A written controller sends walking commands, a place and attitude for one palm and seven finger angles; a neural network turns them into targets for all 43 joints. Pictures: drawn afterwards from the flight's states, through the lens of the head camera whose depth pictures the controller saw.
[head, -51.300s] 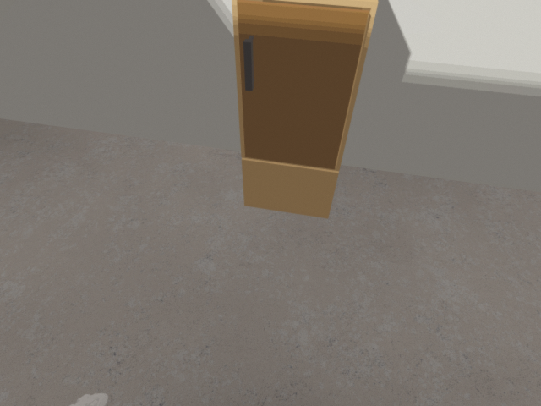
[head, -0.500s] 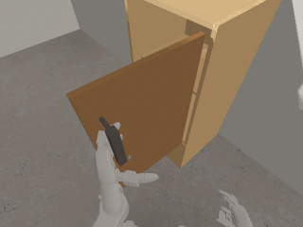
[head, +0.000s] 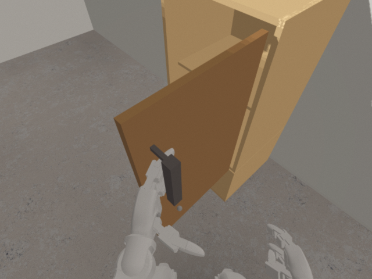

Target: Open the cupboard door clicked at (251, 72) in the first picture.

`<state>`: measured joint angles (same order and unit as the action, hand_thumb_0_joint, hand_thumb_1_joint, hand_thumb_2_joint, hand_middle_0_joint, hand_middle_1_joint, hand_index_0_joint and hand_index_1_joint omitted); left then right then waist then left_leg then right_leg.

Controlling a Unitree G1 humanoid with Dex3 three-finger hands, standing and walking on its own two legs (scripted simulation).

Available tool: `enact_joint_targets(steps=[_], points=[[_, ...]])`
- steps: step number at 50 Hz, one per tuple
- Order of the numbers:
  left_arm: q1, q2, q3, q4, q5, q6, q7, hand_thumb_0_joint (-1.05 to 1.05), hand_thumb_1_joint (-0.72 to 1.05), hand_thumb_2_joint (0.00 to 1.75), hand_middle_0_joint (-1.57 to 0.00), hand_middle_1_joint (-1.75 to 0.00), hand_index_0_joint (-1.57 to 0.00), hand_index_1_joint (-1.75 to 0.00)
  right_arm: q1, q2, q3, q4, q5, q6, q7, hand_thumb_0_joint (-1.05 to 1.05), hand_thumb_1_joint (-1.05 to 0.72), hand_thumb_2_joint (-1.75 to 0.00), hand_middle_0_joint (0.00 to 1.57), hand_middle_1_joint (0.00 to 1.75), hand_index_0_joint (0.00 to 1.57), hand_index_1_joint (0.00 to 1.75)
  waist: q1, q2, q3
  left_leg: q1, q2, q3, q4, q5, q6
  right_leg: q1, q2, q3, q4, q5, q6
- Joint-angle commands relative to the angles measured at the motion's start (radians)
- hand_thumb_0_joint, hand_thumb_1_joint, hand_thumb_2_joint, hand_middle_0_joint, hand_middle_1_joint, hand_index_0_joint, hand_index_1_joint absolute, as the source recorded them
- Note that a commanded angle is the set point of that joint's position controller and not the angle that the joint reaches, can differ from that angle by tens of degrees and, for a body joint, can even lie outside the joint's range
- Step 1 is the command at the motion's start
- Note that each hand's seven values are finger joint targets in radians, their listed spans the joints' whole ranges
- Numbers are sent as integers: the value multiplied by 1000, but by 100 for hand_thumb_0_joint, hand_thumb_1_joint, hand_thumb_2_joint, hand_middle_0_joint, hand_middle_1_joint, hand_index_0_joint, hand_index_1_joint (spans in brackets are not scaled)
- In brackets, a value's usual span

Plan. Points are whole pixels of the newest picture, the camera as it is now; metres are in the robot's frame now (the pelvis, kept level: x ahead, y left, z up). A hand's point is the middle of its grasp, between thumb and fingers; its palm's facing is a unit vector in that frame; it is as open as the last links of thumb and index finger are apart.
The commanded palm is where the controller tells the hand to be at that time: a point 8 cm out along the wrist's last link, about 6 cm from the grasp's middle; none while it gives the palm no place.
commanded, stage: slide the hand sideways off the handle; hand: left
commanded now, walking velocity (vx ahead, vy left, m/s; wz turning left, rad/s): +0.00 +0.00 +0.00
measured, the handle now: (165, 176) +0.31 +0.06 +0.06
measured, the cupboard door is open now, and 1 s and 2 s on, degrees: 92 90 90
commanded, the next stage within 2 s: draw the hand back to the body in 0.86 s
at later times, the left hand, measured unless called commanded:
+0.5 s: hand (157, 225) +0.21 +0.07 +0.06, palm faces -0.03 -1.00 +0.00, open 16.1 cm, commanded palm +0.18 +0.13 +0.06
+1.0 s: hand (131, 244) +0.18 +0.11 +0.06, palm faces -0.01 -1.00 -0.01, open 16.3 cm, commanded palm +0.15 +0.17 +0.07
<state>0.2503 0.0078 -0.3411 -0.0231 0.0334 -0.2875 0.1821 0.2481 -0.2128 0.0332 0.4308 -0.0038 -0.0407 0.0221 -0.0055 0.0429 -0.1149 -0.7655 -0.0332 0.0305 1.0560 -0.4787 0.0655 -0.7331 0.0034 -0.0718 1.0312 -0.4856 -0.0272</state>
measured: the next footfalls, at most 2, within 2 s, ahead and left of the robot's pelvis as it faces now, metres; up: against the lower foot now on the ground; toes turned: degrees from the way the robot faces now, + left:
none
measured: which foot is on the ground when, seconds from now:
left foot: down 0.00-1.00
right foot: down 0.00-1.00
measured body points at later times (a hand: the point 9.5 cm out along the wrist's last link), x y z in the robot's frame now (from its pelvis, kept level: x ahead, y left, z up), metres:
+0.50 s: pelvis +0.01 -0.01 +0.00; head +0.06 -0.02 +0.44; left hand +0.21 +0.12 +0.07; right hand +0.20 -0.22 -0.08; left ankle +0.03 +0.08 -0.67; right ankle +0.02 -0.11 -0.67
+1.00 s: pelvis +0.01 -0.03 -0.01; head +0.06 -0.04 +0.43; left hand +0.18 +0.16 +0.07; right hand +0.21 -0.26 -0.08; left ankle +0.03 +0.08 -0.67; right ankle +0.02 -0.11 -0.67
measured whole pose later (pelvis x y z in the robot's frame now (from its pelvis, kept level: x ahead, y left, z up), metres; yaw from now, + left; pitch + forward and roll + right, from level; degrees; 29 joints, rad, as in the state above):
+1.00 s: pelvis +0.01 -0.03 -0.01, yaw +1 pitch +14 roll -2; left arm 0.67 0.17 -0.03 -0.29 -0.20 -0.39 -0.15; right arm 0.25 -0.23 0.00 0.41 0.03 -0.07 -0.04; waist 0.02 0.04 -0.16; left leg -0.85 0.00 -0.02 1.15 -0.53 0.02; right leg -0.80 0.03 -0.12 1.10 -0.54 -0.07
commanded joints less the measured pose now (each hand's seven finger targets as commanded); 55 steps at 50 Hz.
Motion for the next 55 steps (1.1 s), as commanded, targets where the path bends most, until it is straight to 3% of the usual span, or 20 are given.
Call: enact_joint_targets(steps=[1,4,10,18,27,35,39,45,48,51,52,55], points=[[-85,-6,45,-268,34,-59,35,0,-50,30,-15,-30,-15,-30,-75,-95,-42,-188,-4,-32,2,0,-90,-90,20,30,20,30,10,-65,-212,161,28,-108,-195,132,-51,71,8,22,-138,122,-26],[-31,-9,46,-281,17,-49,23,0,-50,30,-15,-30,-15,-30,-74,-92,-37,-197,2,-21,1,0,-90,-90,20,30,20,30,9,-56,-176,162,30,-105,-206,122,-53,72,12,19,-151,119,-26],[77,20,83,-336,-9,-48,5,0,-50,30,-15,-30,-15,-30,-65,-93,-35,-211,3,-20,-4,0,-90,-90,20,30,20,30,14,-64,-168,153,31,-102,-203,157,-53,99,18,18,-149,157,-25],[217,49,97,-419,-27,-94,-47,0,-50,30,-15,-30,-15,-30,-47,-95,-42,-220,0,-36,-3,0,-90,-90,20,30,20,30,1,-54,-172,130,28,-89,-156,210,-51,83,20,27,-120,225,-19],[346,141,222,-462,-99,-123,-135,0,-50,30,-15,-30,-15,-30,-37,-101,-54,-220,9,-50,-24,0,-90,-90,20,30,20,30,5,-75,-178,57,11,-65,-104,191,-41,114,17,66,-131,257,-7],[409,190,316,-470,-172,-129,-222,0,-50,30,-15,-30,-15,-30,-51,-100,-62,-209,20,-62,-45,0,-90,-90,20,30,20,30,10,-53,-175,12,6,-61,-69,183,-42,134,5,108,-147,278,6],[448,219,373,-468,-209,-142,-268,0,-50,30,-15,-30,-15,-30,-55,-98,-70,-199,25,-65,-55,0,-90,-90,20,30,20,30,13,-76,-190,-19,4,-58,-48,172,-46,158,-11,139,-156,298,23],[409,214,341,-483,-242,-176,-342,0,-50,30,-15,-30,-15,-30,-52,-111,-74,-189,28,-86,-66,0,-90,-90,20,30,20,30,-18,-75,-176,-32,9,-69,-19,157,-41,110,-13,147,-157,254,28],[437,222,349,-476,-244,-174,-345,0,-50,30,-15,-30,-15,-30,-53,-109,-77,-193,29,-88,-67,0,-90,-90,20,30,20,30,-4,-62,-178,-29,10,-70,-27,142,-42,94,-11,134,-153,207,22],[417,303,428,-551,-243,-153,-321,0,-50,30,-15,-30,-15,-30,-56,-106,-76,-207,34,-75,-74,0,-90,-90,20,30,20,30,22,-36,-210,6,9,-64,-56,156,-38,143,-7,138,-172,183,14],[438,302,442,-557,-246,-142,-314,0,-50,30,-15,-30,-15,-30,-59,-102,-76,-211,40,-70,-76,0,-90,-90,20,30,20,30,28,-13,-210,27,10,-61,-70,163,-38,149,-3,132,-179,186,11],[453,281,444,-562,-268,-108,-309,0,-50,30,-15,-30,-15,-30,-63,-101,-68,-212,48,-67,-80,0,-90,-90,20,30,20,30,25,-29,-184,68,12,-71,-112,172,-36,163,9,100,-201,187,9]])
